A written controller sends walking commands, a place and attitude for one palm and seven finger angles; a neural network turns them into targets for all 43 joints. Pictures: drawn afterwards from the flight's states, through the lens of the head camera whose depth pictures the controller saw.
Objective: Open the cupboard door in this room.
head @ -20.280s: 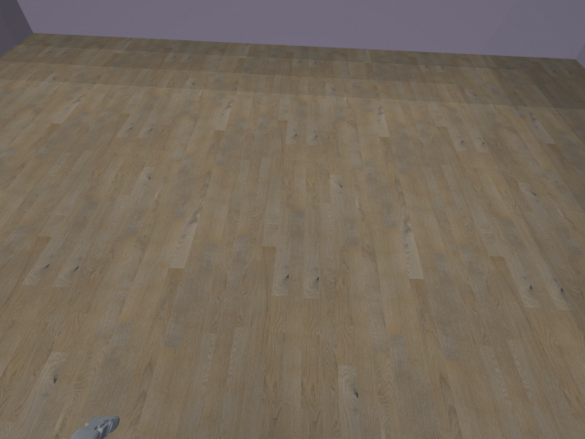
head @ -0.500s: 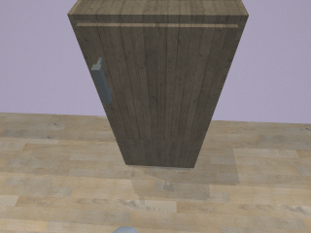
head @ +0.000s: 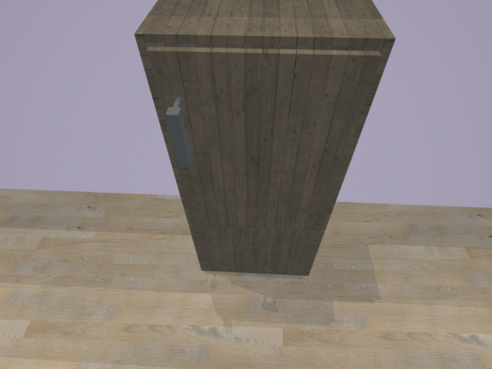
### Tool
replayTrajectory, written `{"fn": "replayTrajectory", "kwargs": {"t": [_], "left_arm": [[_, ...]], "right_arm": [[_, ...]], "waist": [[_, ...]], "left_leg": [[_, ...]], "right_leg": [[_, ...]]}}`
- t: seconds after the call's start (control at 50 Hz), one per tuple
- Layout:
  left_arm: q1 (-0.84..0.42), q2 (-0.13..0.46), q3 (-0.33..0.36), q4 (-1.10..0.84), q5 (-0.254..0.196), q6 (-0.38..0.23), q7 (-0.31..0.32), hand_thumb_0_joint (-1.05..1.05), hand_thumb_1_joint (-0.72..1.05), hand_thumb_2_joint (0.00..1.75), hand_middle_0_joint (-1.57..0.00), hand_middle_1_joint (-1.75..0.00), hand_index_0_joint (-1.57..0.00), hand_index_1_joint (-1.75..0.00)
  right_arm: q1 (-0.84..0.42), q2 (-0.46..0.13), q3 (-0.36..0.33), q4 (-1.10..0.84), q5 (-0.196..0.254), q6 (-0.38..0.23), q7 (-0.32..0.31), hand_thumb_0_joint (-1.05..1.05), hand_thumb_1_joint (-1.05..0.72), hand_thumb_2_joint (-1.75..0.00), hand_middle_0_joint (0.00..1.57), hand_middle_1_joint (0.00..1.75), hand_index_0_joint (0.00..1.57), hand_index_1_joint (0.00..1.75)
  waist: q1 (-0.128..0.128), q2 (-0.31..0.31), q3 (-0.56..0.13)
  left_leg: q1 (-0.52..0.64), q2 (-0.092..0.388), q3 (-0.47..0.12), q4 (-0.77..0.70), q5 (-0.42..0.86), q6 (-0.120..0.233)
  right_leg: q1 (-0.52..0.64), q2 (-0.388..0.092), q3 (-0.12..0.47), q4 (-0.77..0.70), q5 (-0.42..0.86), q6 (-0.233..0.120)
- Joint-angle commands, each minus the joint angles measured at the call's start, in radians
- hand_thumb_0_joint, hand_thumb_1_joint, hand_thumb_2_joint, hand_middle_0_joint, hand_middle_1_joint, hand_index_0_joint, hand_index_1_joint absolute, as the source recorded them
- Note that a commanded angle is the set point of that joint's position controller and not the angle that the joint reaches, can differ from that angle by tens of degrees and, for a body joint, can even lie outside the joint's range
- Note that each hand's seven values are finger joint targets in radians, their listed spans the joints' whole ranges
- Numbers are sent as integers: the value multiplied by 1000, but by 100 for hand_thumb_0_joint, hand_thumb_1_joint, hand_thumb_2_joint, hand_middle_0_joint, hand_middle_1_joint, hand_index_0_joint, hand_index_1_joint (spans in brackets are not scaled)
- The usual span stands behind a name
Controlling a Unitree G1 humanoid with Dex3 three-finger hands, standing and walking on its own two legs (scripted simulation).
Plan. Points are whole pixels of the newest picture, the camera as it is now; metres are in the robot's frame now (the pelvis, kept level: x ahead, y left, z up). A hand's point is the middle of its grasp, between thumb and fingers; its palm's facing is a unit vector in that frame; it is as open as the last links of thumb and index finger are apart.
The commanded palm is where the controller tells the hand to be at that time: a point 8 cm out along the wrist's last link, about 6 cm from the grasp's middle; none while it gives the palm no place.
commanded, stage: look again from close up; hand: left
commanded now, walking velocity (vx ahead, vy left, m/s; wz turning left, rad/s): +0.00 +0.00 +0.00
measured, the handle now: (181, 133) +0.56 +0.18 +0.05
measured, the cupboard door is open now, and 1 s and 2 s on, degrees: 0 0 0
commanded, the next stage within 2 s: raise the hand with hooked fingers in 0.56 s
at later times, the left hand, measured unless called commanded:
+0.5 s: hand out of the picture +0.02 +0.18 -0.17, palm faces -0.01 -0.98 -0.22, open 7.3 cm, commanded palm none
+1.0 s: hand (145, 331) +0.18 +0.17 -0.02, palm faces +0.00 -1.00 -0.02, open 8.1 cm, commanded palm +0.12 +0.24 -0.04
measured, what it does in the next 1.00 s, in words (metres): stands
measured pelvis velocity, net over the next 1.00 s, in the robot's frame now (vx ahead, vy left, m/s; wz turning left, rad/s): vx -0.02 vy -0.01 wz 0.01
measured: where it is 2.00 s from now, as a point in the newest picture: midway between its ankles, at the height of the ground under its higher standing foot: outside the picture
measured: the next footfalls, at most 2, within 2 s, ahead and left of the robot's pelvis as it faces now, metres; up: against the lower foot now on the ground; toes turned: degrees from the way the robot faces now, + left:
none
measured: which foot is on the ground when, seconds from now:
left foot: down 0.00-1.00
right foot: down 0.00-1.00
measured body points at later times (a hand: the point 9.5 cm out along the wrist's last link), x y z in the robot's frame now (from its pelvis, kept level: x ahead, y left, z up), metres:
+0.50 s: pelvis -0.01 +0.00 +0.00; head +0.01 -0.01 +0.45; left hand +0.02 +0.23 -0.15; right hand -0.01 -0.22 -0.16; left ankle -0.01 +0.11 -0.74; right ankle -0.01 -0.11 -0.74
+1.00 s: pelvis -0.02 -0.01 -0.05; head +0.01 +0.00 +0.40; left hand +0.17 +0.22 -0.01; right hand +0.20 -0.26 -0.09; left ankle +0.00 +0.11 -0.74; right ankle -0.01 -0.11 -0.74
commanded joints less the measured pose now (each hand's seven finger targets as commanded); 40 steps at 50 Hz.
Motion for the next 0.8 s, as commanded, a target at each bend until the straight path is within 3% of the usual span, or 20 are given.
{"fn": "replayTrajectory", "kwargs": {"t": [0.0,0.02,0.04,0.06,0.08,0.1,0.14,0.18,0.22,0.28,0.48,0.62,0.64,0.66,0.68,0.7,0.72,0.74,0.76,0.78], "left_arm": [[67,106,3,-11,-6,-35,3,0,90,90,-20,-30,-20,-30],[60,103,-1,-11,-8,-33,4,0,90,90,-20,-30,-20,-30],[160,103,-5,10,8,-54,44,0,90,90,-20,-30,-20,-30],[91,157,-6,-47,-4,-61,37,0,90,90,-20,-30,-20,-30],[50,144,-9,-63,-5,-56,28,0,90,90,-20,-30,-20,-30],[42,139,-7,-66,-3,-59,23,0,90,90,-20,-30,-20,-30],[61,125,-14,-69,-7,-55,18,0,90,90,-20,-30,-20,-30],[61,117,-17,-66,-8,-50,14,0,90,90,-20,-30,-20,-30],[60,117,-19,-67,-8,-48,11,0,90,90,-20,-30,-20,-30],[58,118,-20,-69,-9,-42,8,0,90,90,-20,-30,-20,-30],[55,144,-12,-66,-9,-44,4,0,90,90,-20,-30,-20,-30],[38,160,-7,-57,-6,-42,3,0,90,90,-20,-30,-20,-30],[145,139,-7,-14,1,-49,43,0,90,90,-20,-30,-20,-30],[-612,390,160,-1580,-201,-270,41,0,88,89,-20,-32,-20,-32],[-115,320,152,-1309,-112,-216,73,0,85,88,-20,-33,-20,-33],[-57,232,111,-1217,-147,-167,119,0,83,87,-21,-34,-21,-34],[230,-28,-36,-986,-163,-76,100,0,81,86,-21,-36,-21,-36],[19,26,1,-1182,-193,-110,80,0,78,85,-21,-37,-21,-37],[30,80,57,-1167,-185,-160,58,0,76,84,-21,-39,-21,-39],[135,53,68,-1062,-189,-214,28,0,74,83,-21,-40,-21,-40]], "right_arm": [[58,-70,-16,-19,0,-14,1,0,-90,-90,20,30,20,30],[57,-69,-14,-10,1,-12,1,0,-90,-90,20,30,20,30],[-34,-125,-16,-77,3,-30,13,0,-90,-90,20,30,20,30],[31,-72,-12,-98,3,-17,19,0,-90,-90,20,30,20,30],[41,-68,-9,-80,-1,-14,19,0,-90,-90,20,30,20,30],[64,-64,-4,-72,-8,-18,25,0,-90,-90,20,30,20,30],[64,-77,-3,-79,-7,-22,25,0,-90,-90,20,30,20,30],[62,-87,-2,-84,-5,-24,21,0,-90,-90,20,30,20,30],[61,-90,0,-82,-5,-26,20,0,-90,-90,20,30,20,30],[60,-102,0,-74,-5,-25,18,0,-90,-90,20,30,20,30],[44,-125,0,-44,-2,-40,11,0,-90,-90,20,30,20,30],[12,-141,-6,-29,-1,-41,6,0,-90,-90,20,30,20,30],[-66,-138,-8,-89,12,-37,12,0,-90,-90,20,30,20,30],[-26,-295,-41,-422,57,-190,-23,0,-90,-90,20,30,20,30],[-103,-195,-9,-368,40,-281,-62,0,-90,-90,20,30,20,30],[-102,-198,-24,-306,47,-301,-69,0,-90,-90,20,30,20,30],[-75,-152,-21,-298,63,-295,-55,0,-90,-90,20,30,20,30],[-102,-205,-33,-394,59,-304,-44,0,-90,-90,20,30,20,30],[-98,-220,-56,-415,45,-310,-44,0,-90,-90,20,30,20,30],[-105,-216,-63,-433,31,-313,-41,0,-90,-90,20,30,20,30]], "waist": [[-12,-148,-23],[-10,-126,5],[29,-79,30],[-34,-57,-47],[-37,14,1],[-37,66,9],[-28,48,16],[-24,-15,24],[-20,-40,44],[-18,-27,77],[-6,-16,-6],[-4,12,0],[32,-59,11],[-92,166,-504],[19,312,-459],[-17,265,-366],[-38,151,-210],[-53,91,-70],[-72,-1,-71],[-48,-118,-11]], "left_leg": [[19,104,-73,-54,130,-6],[23,104,-74,-64,122,-8],[-21,121,-56,115,156,-21],[-41,83,-61,84,-76,-15],[-22,81,-66,41,-68,-12],[-20,93,-68,25,-8,-6],[-42,104,-90,-6,29,8],[-58,107,-97,-26,8,13],[-63,105,-99,-44,8,15],[-70,108,-104,-70,-26,17],[-23,121,-99,-68,96,21],[-3,131,-96,-64,144,22],[-57,142,-52,141,187,-11],[189,24,-70,-6,324,12],[285,58,-56,-13,483,17],[180,66,-62,-7,402,-23],[103,77,-73,-12,329,-8],[-1,64,-105,7,240,-11],[-40,54,-96,48,164,-7],[-128,44,-93,84,113,-6]], "right_leg": [[26,-128,118,-133,310,-45],[-2,-124,111,-148,261,-41],[-10,-138,187,-115,602,-17],[4,-184,207,-152,335,-47],[-67,-159,190,-156,118,-67],[-84,-119,150,-138,47,-67],[-66,-82,132,-122,12,-55],[-58,-72,129,-127,-24,-50],[-61,-68,124,-127,-27,-45],[-83,-61,129,-136,-63,-43],[-5,-68,115,-106,113,-37],[1,-70,113,-98,189,-36],[10,-139,171,-119,581,-4],[99,-36,62,-18,496,-31],[47,16,38,25,293,-46],[-9,19,-23,24,149,-32],[-99,15,-50,10,105,-12],[-137,10,-59,2,131,-9],[-191,17,-65,-3,94,-8],[-242,26,-80,14,54,-3]]}}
